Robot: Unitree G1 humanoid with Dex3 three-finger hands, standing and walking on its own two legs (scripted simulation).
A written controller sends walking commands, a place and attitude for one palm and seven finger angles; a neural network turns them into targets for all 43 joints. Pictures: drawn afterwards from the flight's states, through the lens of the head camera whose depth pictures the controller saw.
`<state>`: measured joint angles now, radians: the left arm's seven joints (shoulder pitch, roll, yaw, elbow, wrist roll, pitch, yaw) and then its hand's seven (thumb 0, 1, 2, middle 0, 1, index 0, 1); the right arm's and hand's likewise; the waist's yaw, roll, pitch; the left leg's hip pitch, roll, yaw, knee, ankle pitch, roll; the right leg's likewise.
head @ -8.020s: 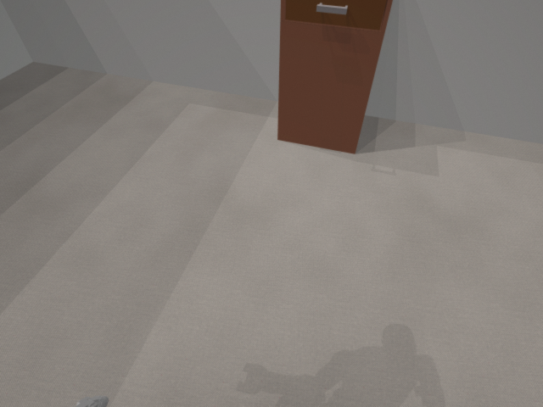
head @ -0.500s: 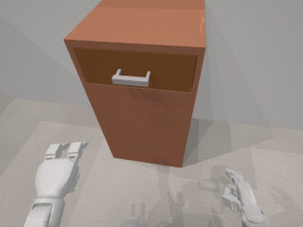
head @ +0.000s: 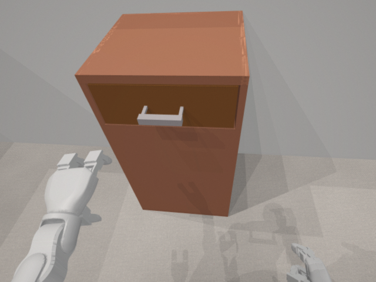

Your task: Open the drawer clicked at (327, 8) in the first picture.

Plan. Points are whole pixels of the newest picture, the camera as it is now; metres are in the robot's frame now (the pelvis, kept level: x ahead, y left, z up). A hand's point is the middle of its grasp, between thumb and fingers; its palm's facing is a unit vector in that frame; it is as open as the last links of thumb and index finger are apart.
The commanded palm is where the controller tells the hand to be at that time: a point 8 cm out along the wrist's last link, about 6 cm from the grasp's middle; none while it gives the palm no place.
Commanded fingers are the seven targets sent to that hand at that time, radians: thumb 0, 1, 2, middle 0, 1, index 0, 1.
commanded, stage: raise the hand with hooked fingers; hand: left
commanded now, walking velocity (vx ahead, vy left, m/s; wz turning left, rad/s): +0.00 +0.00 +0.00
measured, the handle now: (161, 114) +0.55 +0.15 +0.02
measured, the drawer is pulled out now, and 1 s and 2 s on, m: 0.00 0.00 0.00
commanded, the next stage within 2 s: move the hooked fingers above the handle in 0.82 s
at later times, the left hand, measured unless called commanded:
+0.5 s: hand (72, 152) +0.31 +0.26 +0.14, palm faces +0.07 -0.06 -1.00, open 13.8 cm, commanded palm +0.27 +0.26 +0.19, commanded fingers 0.00 -0.50 0.30 -0.30 -1.20 -0.30 -1.20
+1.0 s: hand (80, 162) +0.29 +0.25 +0.13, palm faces +0.06 -0.08 -1.00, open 13.8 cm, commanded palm +0.28 +0.24 +0.19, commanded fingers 0.00 -0.50 0.30 -0.30 -1.20 -0.30 -1.20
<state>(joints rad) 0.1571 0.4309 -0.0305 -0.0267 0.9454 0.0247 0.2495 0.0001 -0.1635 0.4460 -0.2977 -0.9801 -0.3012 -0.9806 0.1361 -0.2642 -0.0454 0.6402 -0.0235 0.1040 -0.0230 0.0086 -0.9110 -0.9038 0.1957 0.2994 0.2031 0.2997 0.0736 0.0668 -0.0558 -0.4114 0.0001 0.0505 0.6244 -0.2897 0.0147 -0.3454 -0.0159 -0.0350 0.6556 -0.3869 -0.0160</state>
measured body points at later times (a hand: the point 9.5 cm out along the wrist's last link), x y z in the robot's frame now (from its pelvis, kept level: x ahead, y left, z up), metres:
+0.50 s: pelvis +0.00 +0.01 +0.02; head +0.01 -0.02 +0.46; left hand +0.30 +0.26 +0.20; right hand +0.20 -0.19 -0.10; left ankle +0.02 +0.11 -0.72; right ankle -0.03 -0.11 -0.72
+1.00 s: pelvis -0.01 +0.00 +0.02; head +0.00 -0.04 +0.47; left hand +0.28 +0.25 +0.19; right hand +0.19 -0.22 -0.10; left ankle +0.02 +0.11 -0.72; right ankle -0.03 -0.11 -0.72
